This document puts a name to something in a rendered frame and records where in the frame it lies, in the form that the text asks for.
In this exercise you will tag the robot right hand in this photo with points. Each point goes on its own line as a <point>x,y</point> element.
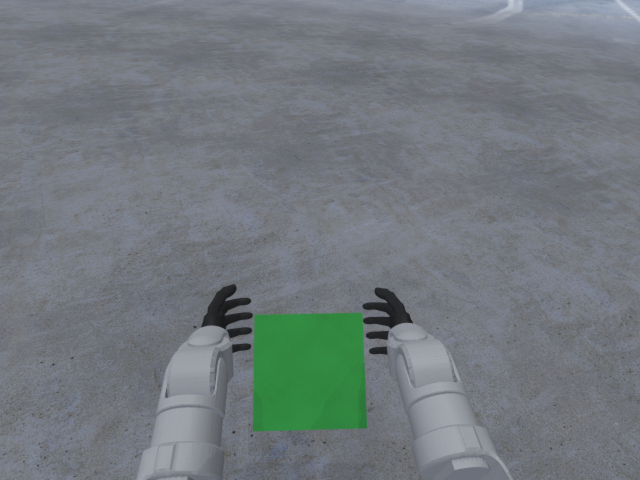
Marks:
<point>394,308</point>

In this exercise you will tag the carton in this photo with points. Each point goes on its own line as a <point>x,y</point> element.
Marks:
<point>309,372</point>

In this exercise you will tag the robot left hand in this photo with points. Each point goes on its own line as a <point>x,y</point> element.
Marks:
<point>217,310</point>

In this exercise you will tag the robot left forearm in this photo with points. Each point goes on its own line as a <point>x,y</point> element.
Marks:
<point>187,433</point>

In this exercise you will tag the robot right forearm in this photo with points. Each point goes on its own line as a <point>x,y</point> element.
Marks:
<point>449,443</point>

